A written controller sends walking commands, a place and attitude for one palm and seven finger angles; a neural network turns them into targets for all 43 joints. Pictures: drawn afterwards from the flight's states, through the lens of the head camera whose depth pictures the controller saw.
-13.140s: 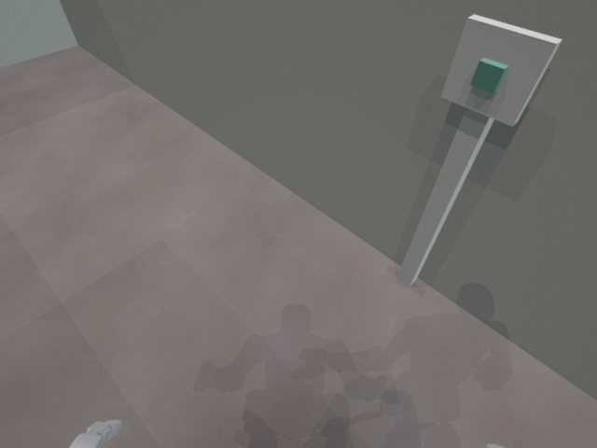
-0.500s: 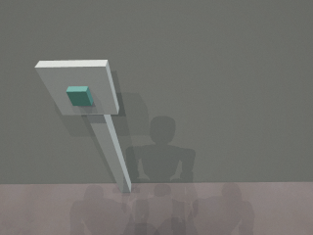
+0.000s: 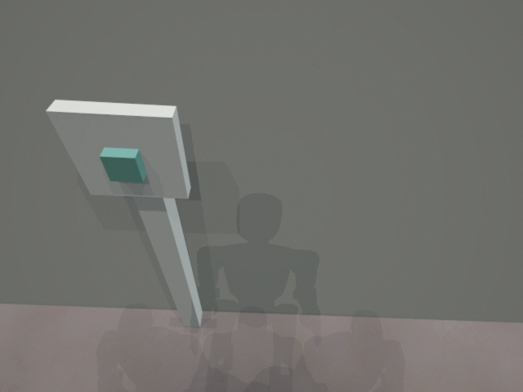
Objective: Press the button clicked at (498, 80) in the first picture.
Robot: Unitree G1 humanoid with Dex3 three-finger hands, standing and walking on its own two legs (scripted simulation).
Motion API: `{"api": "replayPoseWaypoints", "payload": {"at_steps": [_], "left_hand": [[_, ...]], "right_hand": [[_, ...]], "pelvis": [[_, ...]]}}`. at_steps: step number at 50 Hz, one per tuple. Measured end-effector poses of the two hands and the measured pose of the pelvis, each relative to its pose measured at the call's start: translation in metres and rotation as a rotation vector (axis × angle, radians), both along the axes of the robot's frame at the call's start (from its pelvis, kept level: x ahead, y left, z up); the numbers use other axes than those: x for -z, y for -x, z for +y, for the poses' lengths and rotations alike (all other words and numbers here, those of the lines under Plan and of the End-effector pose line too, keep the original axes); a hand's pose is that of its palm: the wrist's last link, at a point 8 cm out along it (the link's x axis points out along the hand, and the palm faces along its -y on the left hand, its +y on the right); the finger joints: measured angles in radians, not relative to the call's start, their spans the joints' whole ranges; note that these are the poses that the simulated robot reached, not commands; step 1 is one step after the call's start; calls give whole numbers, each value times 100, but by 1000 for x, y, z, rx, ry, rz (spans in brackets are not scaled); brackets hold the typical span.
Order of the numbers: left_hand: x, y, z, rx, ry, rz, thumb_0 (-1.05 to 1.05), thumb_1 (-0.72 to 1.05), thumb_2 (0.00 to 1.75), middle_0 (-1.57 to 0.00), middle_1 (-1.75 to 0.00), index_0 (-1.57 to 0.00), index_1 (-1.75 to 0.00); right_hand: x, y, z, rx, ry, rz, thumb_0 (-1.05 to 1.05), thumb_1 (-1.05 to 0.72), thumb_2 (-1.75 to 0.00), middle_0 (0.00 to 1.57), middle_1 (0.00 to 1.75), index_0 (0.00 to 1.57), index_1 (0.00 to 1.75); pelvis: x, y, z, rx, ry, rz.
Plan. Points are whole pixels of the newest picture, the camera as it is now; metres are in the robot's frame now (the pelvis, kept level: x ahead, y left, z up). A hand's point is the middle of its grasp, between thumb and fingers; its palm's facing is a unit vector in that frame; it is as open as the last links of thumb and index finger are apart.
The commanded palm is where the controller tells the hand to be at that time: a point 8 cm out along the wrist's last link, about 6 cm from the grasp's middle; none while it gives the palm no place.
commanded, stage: come to a stop and stand still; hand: left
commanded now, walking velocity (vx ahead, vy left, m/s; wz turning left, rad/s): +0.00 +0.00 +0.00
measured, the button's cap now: (125, 164) +0.42 +0.26 +0.11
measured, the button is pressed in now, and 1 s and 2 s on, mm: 0 0 0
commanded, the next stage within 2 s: look again from close up in 0.10 s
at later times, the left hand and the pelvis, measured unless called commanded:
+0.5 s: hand out of the picture -0.03 +0.20 -0.18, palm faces +0.02 -0.98 -0.18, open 7.4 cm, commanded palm none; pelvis -0.01 +0.02 +0.00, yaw +0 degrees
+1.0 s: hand (104, 367) +0.15 +0.23 -0.01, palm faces +0.25 -0.95 -0.17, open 6.8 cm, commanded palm +0.08 +0.26 -0.04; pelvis -0.04 +0.04 -0.01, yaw +2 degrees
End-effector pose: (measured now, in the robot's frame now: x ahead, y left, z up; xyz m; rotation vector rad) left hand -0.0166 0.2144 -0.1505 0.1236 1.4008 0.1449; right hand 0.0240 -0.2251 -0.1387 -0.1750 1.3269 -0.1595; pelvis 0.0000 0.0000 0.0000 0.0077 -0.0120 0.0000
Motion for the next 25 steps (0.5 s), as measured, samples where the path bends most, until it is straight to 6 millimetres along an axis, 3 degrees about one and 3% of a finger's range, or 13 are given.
{"api": "replayPoseWaypoints", "payload": {"at_steps": [10, 25], "left_hand": [[-1, 8, 14, -6, -5, 13, 0, 91, 90, -20, -30, -20, -30], [-5, 19, 33, 0, -12, 23, 0, 91, 90, -20, -30, -20, -30]], "right_hand": [[-3, -6, 10, -10, 5, -23, 0, -92, -90, 20, 30, 20, 30], [-2, 26, 25, -5, -9, 44, 0, -92, -90, 20, 30, 20, 30]], "pelvis": [[-2, 3, 10, 1, 2, -8], [-4, 14, 24, -3, 1, -5]]}}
